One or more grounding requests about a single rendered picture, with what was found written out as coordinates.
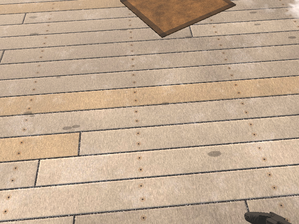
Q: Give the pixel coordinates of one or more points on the right robot hand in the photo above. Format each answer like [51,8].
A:
[264,218]

